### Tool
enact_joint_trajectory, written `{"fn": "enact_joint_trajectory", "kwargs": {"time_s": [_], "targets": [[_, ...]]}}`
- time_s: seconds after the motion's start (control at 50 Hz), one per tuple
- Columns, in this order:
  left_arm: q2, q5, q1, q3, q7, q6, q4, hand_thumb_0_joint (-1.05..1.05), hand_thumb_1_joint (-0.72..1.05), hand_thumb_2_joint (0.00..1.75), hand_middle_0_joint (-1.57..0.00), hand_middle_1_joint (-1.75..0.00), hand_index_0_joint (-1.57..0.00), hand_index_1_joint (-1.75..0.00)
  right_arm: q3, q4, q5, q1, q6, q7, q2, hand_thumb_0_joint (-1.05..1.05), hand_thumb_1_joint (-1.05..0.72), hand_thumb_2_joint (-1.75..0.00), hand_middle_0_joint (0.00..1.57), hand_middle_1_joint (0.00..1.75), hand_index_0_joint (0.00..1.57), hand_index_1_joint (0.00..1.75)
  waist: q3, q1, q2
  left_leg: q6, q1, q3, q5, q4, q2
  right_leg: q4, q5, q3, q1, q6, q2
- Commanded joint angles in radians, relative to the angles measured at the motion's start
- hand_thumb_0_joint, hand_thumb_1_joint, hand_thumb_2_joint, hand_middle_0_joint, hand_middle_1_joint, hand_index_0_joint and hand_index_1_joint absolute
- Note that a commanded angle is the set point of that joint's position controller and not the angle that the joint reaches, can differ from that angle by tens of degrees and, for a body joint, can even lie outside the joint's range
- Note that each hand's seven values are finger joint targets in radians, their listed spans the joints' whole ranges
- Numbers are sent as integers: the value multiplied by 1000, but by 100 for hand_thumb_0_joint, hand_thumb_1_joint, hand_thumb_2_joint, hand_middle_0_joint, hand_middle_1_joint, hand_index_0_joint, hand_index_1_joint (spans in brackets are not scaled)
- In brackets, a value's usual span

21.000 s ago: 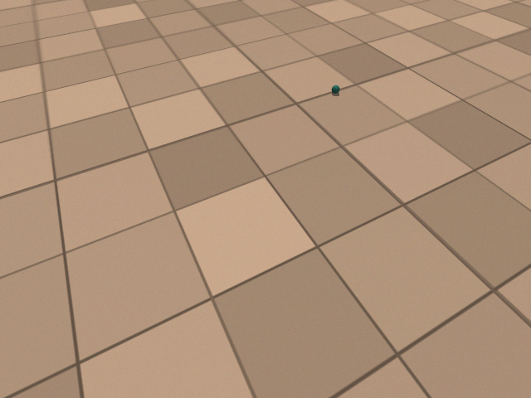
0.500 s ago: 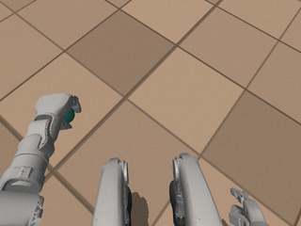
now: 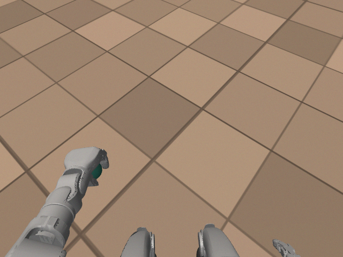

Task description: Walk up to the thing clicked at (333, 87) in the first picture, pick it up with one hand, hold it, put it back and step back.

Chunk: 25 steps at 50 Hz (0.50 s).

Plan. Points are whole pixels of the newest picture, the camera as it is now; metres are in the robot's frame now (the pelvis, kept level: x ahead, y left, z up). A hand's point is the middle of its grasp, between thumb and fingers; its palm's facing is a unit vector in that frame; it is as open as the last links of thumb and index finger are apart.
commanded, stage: lift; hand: left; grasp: from above
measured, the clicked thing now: (91, 170) +0.36 +0.24 -0.10
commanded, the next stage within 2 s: hold in 0.30 s
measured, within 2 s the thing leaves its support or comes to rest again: neither
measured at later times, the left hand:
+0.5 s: hand (86, 157) +0.36 +0.22 -0.01, palm faces -0.44 -0.07 -0.89, open 7.0 cm
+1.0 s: hand (81, 151) +0.36 +0.22 +0.03, palm faces -0.44 -0.05 -0.90, open 6.9 cm
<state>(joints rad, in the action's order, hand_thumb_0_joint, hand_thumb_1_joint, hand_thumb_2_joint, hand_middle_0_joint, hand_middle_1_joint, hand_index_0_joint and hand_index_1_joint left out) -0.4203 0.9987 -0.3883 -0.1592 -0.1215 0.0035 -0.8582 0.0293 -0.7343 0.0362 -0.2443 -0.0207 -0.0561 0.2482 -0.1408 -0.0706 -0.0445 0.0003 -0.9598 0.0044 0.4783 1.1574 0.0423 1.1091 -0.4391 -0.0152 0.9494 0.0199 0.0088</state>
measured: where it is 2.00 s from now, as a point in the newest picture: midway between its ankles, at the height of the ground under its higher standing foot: outside the picture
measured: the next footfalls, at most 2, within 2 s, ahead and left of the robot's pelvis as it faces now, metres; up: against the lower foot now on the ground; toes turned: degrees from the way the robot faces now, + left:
none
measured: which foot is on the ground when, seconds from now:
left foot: down 0.00-1.00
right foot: down 0.00-1.00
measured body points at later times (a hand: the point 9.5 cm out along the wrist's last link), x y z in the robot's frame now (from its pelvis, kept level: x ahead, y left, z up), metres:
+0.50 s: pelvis +0.04 +0.00 +0.06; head +0.08 -0.01 +0.51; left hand +0.38 +0.22 +0.04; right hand +0.13 -0.27 -0.07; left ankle +0.04 +0.12 -0.65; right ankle +0.05 -0.14 -0.65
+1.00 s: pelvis +0.05 +0.00 +0.08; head +0.07 -0.02 +0.53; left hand +0.37 +0.22 +0.08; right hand +0.17 -0.27 -0.04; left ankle +0.04 +0.12 -0.65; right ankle +0.05 -0.14 -0.65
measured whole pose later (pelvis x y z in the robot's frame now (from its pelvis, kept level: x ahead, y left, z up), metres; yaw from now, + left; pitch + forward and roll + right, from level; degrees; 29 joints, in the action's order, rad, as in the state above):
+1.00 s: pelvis +0.05 +0.00 +0.08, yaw -1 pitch +5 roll +0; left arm -0.39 1.00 -0.28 -0.21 -0.01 0.02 -0.69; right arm 0.05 -0.70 0.06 -0.22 0.06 -0.05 0.25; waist -0.06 0.00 -0.05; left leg 0.00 -0.39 -0.04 0.32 0.62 0.03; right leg 0.61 -0.30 0.02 0.41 0.02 0.02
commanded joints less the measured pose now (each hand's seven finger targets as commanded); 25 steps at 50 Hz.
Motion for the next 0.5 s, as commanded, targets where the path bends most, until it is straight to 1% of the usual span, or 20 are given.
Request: {"fn": "enact_joint_trajectory", "kwargs": {"time_s": [0.0, 0.02, 0.04, 0.06, 0.08, 0.1, 0.12, 0.16, 0.2, 0.22, 0.26, 0.3, 0.32, 0.36, 0.38, 0.4, 0.42, 0.44, 0.46, 0.48], "targets": [[-205, -3, -292, 68, -52, 3, 141, 0, 68, 41, -90, -70, -100, -59, 50, 84, 3, -36, -28, -13, 137, 0, -90, -90, 20, 30, 20, 30, -292, 1, -4, -7, 291, 17, -166, -255, -43, -243, 135, 18, -252, -34, -41], [-203, -4, -299, 66, -53, 4, 143, 0, 68, 40, -90, -69, -101, -59, 48, 86, 3, -37, -27, -12, 138, 0, -90, -90, 20, 30, 20, 30, -280, -2, -4, -8, 303, 12, -180, -268, -45, -259, 148, 21, -275, -32, -39], [-212, -8, -316, 74, -57, 4, 161, 0, 68, 40, -90, -69, -101, -58, 51, 89, 3, -38, -26, -11, 139, 0, -90, -90, 20, 30, 20, 30, -280, 7, -10, -7, 322, 11, -173, -289, -45, -279, 141, 21, -291, -32, -39], [-208, -8, -299, 74, -58, 6, 143, 0, 67, 41, -90, -69, -100, -59, 51, 87, 3, -35, -25, -10, 138, 0, -90, -90, 20, 30, 20, 30, -267, 6, -11, -6, 334, 12, -173, -306, -44, -288, 141, 20, -294, -33, -38], [-173, -13, -291, 52, -56, 6, 140, 0, 67, 41, -90, -69, -100, -59, 50, 89, 3, -33, -25, -9, 133, 0, -90, -90, 20, 30, 20, 30, -253, 1, -5, -5, 349, 13, -172, -322, -44, -303, 138, 20, -303, -33, -39], [-176, -4, -250, 57, -56, 10, 111, 0, 68, 39, -90, -69, -101, -58, 52, 85, 3, -36, -24, -8, 137, 0, -90, -90, 20, 30, 20, 30, -248, 10, 10, -5, 358, 12, -198, -328, -45, -310, 161, 20, -318, -33, -39], [-177, -8, -261, 54, -54, 9, 130, 0, 69, 39, -90, -69, -102, -57, 56, 92, 4, -33, -21, -7, 138, 0, -90, -90, 20, 30, 20, 30, -253, 9, 28, -7, 372, 11, -212, -338, -46, -328, 175, 21, -346, -31, -38], [-204, -14, -312, 69, -56, 8, 188, 0, 69, 39, -89, -70, -101, -58, 58, 90, 4, -37, -18, -8, 137, 0, -90, -90, 20, 30, 20, 30, -292, 18, -4, -7, 414, 4, -247, -356, -51, -350, 215, 29, -398, -28, -35], [-173, -12, -286, 48, -51, 12, 170, 0, 69, 41, -91, -71, -102, -60, 58, 89, 5, -38, -15, -7, 135, 0, -90, -90, 20, 30, 20, 30, -269, 10, 21, -10, 433, -1, -277, -369, -52, -378, 253, 34, -419, -22, -33], [-183, -14, -269, 58, -50, 12, 161, 0, 70, 41, -91, -71, -102, -59, 58, 86, 7, -38, -14, -7, 138, 0, -90, -90, 20, 30, 20, 30, -259, 14, 27, -7, 446, 0, -285, -385, -51, -383, 256, 31, -430, -24, -34], [-157, -16, -262, 41, -46, 13, 155, 0, 71, 42, -92, -71, -104, -60, 61, 82, 8, -37, -11, -6, 138, 0, -90, -90, 20, 30, 20, 30, -242, 9, 18, -5, 478, -2, -301, -410, -48, -399, 265, 25, -431, -28, -35], [-175, -10, -254, 49, -45, 13, 167, 0, 75, 43, -93, -74, -106, -61, 65, 85, 8, -33, -7, -5, 143, 0, -90, -90, 20, 30, 20, 30, -250, 23, 25, -6, 504, -2, -323, -429, -49, -419, 281, 22, -466, -28, -35], [-184, -16, -278, 56, -45, 10, 200, 0, 74, 43, -94, -73, -106, -61, 65, 88, 9, -31, -6, -5, 144, 0, -90, -90, 20, 30, 20, 30, -266, 24, 16, -4, 526, -3, -334, -440, -50, -425, 287, 20, -483, -28, -36], [-168, -9, -260, 45, -41, 11, 185, 0, 74, 45, -93, -74, -106, -62, 64, 86, 10, -26, -2, -4, 139, 0, -90, -90, 20, 30, 20, 30, -246, 22, 11, -4, 543, -8, -364, -452, -50, -438, 320, 23, -492, -27, -36], [-163, -10, -260, 43, -39, 12, 182, 0, 74, 46, -93, -75, -105, -62, 65, 83, 10, -31, 0, -4, 141, 0, -90, -90, 20, 30, 20, 30, -243, 14, 22, -4, 556, -10, -387, -455, -48, -444, 341, 21, -496, -25, -37], [-153, -12, -251, 35, -35, 12, 183, 0, 73, 42, -92, -71, -104, -59, 66, 84, 11, -29, 1, -3, 142, 0, -90, -90, 20, 30, 20, 30, -242, 17, 35, -5, 568, -13, -402, -461, -49, -450, 355, 20, -513, -25, -37], [-165, -10, -277, 41, -34, 11, 208, 0, 71, 40, -90, -71, -103, -58, 68, 80, 10, -30, 2, -3, 143, 0, -90, -90, 20, 30, 20, 30, -253, 15, 14, -3, 579, -14, -422, -466, -50, -451, 374, 22, -524, -25, -37], [-178, -6, -261, 50, -31, 12, 196, 0, 69, 39, -89, -71, -101, -58, 70, 82, 10, -30, 4, -2, 146, 0, -90, -90, 20, 30, 20, 30, -249, 22, 8, -1, 590, -14, -432, -475, -49, -456, 377, 18, -525, -27, -38], [-177, 0, -283, 43, -25, 9, 219, 0, 68, 40, -88, -70, -100, -58, 68, 85, 11, -21, 7, -2, 143, 0, -90, -90, 20, 30, 20, 30, -242, 26, 1, -2, 596, -17, -425, -485, -51, -469, 372, 21, -529, -26, -38], [-165, 4, -261, 35, -19, 9, 189, 0, 67, 40, -89, -70, -100, -58, 68, 91, 13, -19, 9, -1, 146, 0, -90, -90, 20, 30, 20, 30, -214, 20, 18, -1, 597, -17, -409, -497, -52, -477, 353, 17, -530, -27, -39]]}}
